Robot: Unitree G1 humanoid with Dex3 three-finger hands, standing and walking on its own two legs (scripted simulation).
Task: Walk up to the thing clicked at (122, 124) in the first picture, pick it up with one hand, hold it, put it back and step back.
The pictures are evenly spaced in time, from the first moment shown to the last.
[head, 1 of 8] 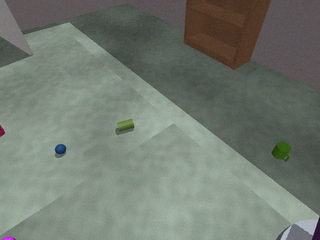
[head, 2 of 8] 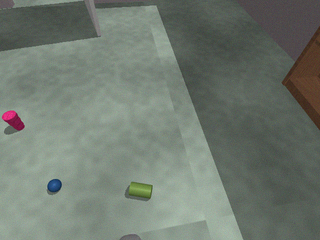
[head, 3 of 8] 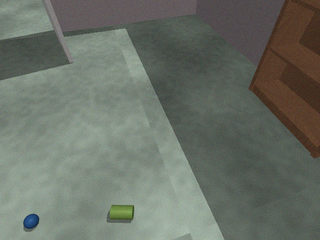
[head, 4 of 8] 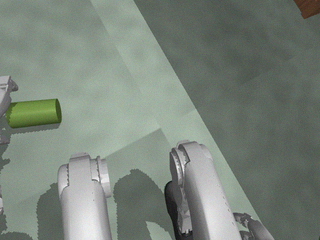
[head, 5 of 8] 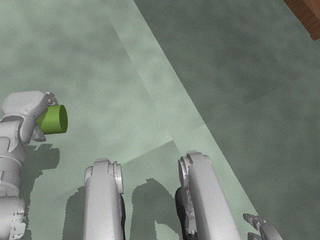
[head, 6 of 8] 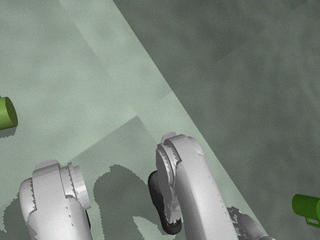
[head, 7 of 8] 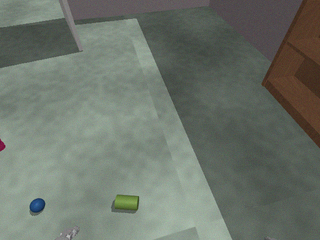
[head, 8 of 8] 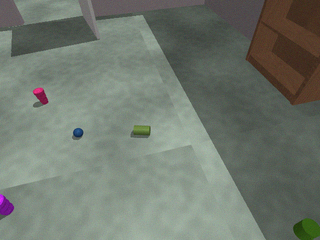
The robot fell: no
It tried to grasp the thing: yes
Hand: left
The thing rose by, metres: 0.68
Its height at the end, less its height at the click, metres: +0.00
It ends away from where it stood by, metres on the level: 0.00
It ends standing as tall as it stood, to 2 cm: yes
